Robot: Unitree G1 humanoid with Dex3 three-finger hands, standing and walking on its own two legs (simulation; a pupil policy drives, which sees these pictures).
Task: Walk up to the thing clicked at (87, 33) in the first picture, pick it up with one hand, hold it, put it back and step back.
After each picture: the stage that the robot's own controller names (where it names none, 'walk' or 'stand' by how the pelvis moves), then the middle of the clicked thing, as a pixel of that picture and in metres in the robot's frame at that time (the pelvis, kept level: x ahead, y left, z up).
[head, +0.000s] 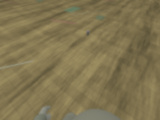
stand; (87, 33) +2.18 +0.12 -0.72
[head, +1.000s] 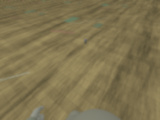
walk; (85, 41) +2.05 +0.29 -0.70
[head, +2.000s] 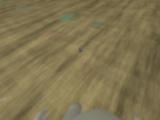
walk; (80, 49) +1.44 +0.37 -0.72
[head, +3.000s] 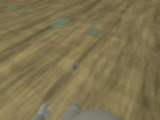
walk; (74, 66) +0.95 +0.33 -0.72
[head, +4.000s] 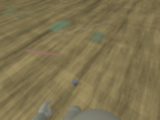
walk; (75, 83) +0.59 +0.27 -0.71
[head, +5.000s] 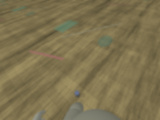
walk; (77, 94) +0.41 +0.22 -0.71
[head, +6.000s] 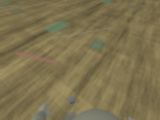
stand; (71, 100) +0.34 +0.19 -0.72
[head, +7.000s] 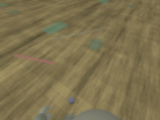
stand; (71, 101) +0.33 +0.20 -0.73
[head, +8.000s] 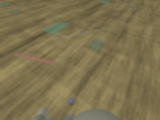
stand; (71, 101) +0.33 +0.20 -0.73
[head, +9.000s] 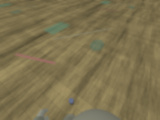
stand; (71, 101) +0.33 +0.20 -0.73
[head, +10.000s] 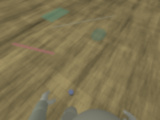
go down; (71, 92) +0.34 +0.19 -0.71
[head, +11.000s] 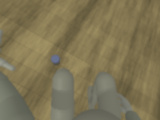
go down; (55, 60) +0.40 +0.25 -0.28
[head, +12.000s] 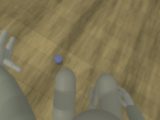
close in; (58, 60) +0.40 +0.25 -0.29
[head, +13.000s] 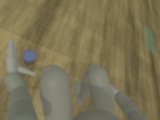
close in; (29, 58) +0.38 +0.28 -0.22
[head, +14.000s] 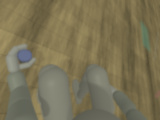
close; (25, 57) +0.38 +0.29 -0.22
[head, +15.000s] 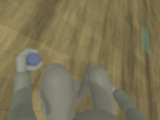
lift; (33, 60) +0.35 +0.26 -0.22
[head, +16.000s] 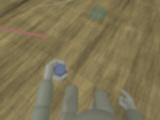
lift; (61, 72) +0.31 +0.20 +0.00
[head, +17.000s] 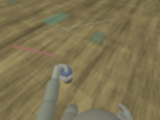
hold; (67, 75) +0.32 +0.17 +0.01
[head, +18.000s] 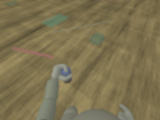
hold; (66, 75) +0.32 +0.17 +0.00
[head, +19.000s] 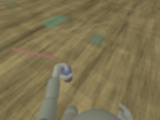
hold; (67, 74) +0.33 +0.17 +0.00
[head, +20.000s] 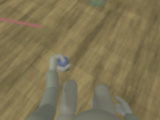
crouch; (64, 64) +0.38 +0.19 -0.08
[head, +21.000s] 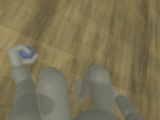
lower; (29, 55) +0.39 +0.28 -0.22
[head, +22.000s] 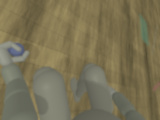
lower; (18, 53) +0.40 +0.30 -0.22
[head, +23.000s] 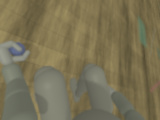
lower; (18, 53) +0.40 +0.30 -0.23
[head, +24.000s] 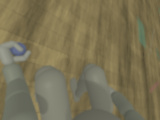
lower; (19, 52) +0.40 +0.30 -0.23
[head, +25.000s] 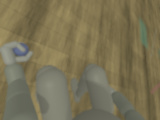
loosen; (21, 53) +0.39 +0.30 -0.23
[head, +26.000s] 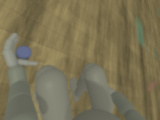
withdraw; (23, 54) +0.39 +0.28 -0.23
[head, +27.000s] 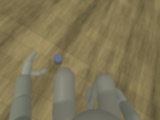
walk; (58, 60) +0.41 +0.25 -0.29
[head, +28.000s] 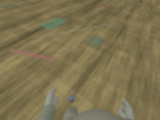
stand; (71, 99) +0.35 +0.16 -0.65
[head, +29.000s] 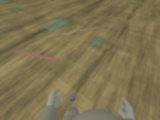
stand; (72, 97) +0.36 +0.18 -0.67
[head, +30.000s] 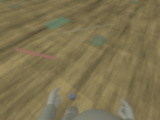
stand; (72, 96) +0.36 +0.18 -0.67
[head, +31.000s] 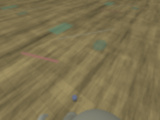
stand; (74, 98) +0.39 +0.18 -0.72
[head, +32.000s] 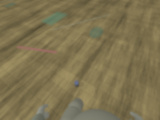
walk; (76, 84) +0.49 +0.20 -0.70
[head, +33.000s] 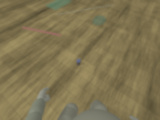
walk; (78, 62) +0.81 +0.17 -0.69
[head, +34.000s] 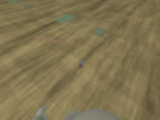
stand; (80, 64) +0.97 +0.19 -0.70
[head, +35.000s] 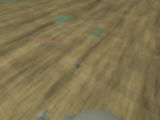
stand; (77, 64) +0.97 +0.23 -0.73
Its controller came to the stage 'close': yes
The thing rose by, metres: 0.72
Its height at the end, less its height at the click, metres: +0.00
